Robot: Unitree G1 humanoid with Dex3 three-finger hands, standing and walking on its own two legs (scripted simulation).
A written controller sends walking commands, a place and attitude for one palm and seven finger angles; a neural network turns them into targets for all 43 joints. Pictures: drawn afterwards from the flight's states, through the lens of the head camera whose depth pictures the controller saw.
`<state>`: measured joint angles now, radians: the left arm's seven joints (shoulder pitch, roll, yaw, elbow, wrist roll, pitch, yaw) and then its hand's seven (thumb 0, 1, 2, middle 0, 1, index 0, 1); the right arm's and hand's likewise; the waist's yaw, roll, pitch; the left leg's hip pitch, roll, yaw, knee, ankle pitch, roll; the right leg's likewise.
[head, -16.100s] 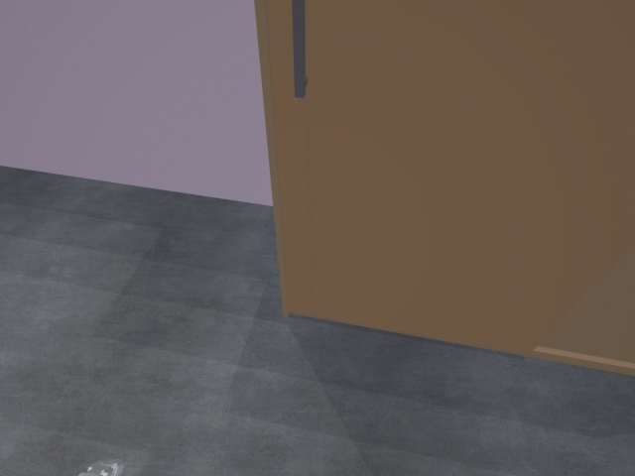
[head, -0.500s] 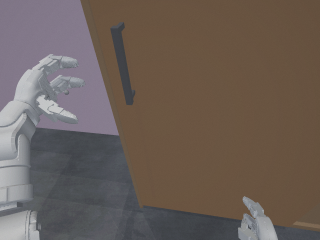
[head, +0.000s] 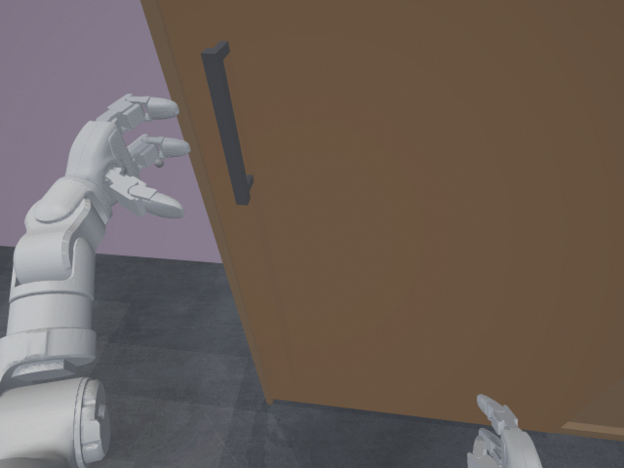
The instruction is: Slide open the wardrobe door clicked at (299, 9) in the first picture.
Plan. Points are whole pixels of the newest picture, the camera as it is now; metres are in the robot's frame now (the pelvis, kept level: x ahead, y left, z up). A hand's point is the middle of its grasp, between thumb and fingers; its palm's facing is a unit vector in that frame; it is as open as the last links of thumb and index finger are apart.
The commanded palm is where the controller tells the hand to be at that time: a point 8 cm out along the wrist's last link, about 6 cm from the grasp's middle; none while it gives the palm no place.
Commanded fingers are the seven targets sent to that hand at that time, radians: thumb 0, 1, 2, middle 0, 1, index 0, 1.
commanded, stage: move the hooked fingers beside the handle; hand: left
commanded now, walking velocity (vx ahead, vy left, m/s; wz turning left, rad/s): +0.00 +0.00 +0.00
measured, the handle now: (233, 130) +0.47 +0.13 +0.23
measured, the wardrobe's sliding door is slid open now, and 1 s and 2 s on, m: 0.00 0.00 0.00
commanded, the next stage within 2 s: feel for the door with the fingertips in 1.06 s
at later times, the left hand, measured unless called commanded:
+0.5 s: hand (167, 155) +0.40 +0.20 +0.24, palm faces -0.04 -1.00 -0.04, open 14.0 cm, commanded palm +0.37 +0.25 +0.24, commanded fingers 0.00 -0.50 0.30 -0.30 -1.20 -0.30 -1.20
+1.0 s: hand (173, 153) +0.41 +0.19 +0.24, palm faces -0.04 -1.00 -0.02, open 14.0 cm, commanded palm +0.38 +0.24 +0.24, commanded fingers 0.00 -0.50 0.30 -0.30 -1.20 -0.30 -1.20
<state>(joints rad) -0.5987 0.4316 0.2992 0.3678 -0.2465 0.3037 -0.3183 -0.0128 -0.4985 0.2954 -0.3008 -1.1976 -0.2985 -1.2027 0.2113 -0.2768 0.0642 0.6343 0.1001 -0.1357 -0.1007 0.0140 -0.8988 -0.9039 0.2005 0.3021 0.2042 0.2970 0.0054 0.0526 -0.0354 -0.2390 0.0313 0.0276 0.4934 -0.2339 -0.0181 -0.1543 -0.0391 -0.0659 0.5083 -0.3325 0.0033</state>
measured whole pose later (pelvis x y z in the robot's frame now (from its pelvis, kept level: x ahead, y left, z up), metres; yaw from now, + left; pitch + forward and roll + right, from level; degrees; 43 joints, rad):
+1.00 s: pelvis +0.00 +0.00 +0.00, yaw -1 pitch -1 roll +0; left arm -0.70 0.42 0.28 0.55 -0.22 0.26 -0.27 -0.01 -0.50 0.30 -0.30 -1.20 -0.30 -1.20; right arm 0.23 -0.27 0.06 0.64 0.10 -0.09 -0.10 0.01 -0.90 -0.90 0.20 0.30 0.21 0.30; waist -0.01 0.05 -0.04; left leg -0.24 0.04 0.04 0.47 -0.22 -0.01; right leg -0.15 -0.03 -0.05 0.48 -0.31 0.01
